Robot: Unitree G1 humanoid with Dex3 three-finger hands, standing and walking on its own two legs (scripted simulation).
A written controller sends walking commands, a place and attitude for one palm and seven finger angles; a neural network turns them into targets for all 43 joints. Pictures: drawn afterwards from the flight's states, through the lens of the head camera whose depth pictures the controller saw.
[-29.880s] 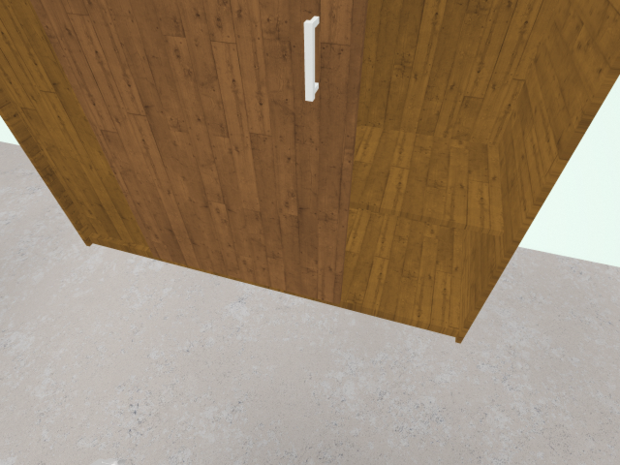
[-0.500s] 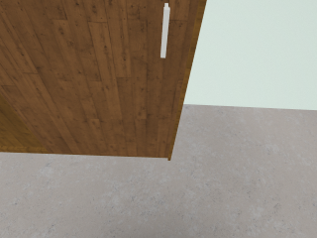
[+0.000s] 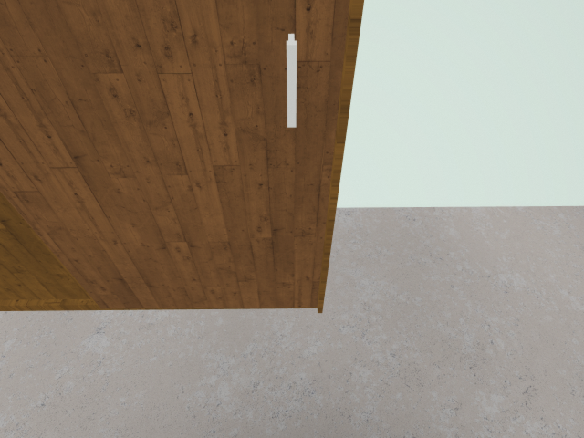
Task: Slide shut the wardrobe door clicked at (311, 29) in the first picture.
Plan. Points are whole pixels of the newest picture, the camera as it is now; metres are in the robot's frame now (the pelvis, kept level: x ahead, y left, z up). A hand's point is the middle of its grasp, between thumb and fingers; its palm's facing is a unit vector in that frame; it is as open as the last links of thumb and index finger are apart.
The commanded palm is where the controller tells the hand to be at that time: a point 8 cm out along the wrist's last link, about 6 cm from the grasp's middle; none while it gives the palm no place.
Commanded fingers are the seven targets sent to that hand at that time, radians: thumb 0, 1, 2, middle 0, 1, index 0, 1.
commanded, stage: let the arm hang, fingers relaxed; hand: left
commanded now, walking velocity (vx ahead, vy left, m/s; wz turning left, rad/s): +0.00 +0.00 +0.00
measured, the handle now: (291, 82) +0.65 +0.03 +0.17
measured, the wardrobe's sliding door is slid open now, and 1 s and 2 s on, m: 0.00 0.00 0.00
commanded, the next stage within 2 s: look to check the result in 0.20 s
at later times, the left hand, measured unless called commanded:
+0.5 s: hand out of the picture +0.07 +0.21 -0.16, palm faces +0.00 -0.95 -0.30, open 7.4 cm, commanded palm none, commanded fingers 0.00 0.90 0.90 -0.20 -0.30 -0.20 -0.30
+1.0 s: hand out of the picture +0.13 +0.21 -0.15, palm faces -0.02 -0.95 -0.32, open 7.4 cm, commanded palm none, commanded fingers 0.00 0.90 0.90 -0.20 -0.30 -0.20 -0.30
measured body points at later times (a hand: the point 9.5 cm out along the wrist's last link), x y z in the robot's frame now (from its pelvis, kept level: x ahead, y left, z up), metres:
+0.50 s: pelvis +0.02 -0.01 +0.00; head +0.04 -0.02 +0.45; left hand +0.07 +0.26 -0.14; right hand +0.07 -0.28 -0.15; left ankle +0.03 +0.10 -0.74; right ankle +0.01 -0.12 -0.74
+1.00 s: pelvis +0.04 -0.02 +0.01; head +0.05 -0.03 +0.45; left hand +0.13 +0.26 -0.13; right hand +0.11 -0.31 -0.14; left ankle +0.03 +0.10 -0.74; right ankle +0.01 -0.12 -0.74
